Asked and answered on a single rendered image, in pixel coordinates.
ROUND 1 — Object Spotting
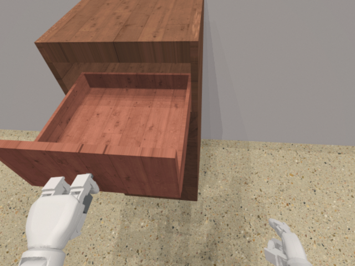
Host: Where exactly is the cabinet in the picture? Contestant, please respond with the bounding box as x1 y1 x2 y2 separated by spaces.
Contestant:
34 0 204 201

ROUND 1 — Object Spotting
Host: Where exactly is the handle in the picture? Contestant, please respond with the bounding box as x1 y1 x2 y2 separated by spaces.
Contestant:
68 173 93 213

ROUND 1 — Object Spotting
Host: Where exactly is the robot left hand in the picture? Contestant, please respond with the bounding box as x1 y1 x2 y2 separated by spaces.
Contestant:
26 173 99 250

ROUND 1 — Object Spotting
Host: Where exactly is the drawer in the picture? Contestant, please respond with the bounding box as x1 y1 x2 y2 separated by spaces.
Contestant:
0 72 191 198

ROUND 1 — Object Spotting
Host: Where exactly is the robot right hand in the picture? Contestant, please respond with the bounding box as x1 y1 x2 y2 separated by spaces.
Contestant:
264 218 307 266

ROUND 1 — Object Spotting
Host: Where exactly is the left robot forearm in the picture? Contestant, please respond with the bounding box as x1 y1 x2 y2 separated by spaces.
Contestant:
18 248 66 266

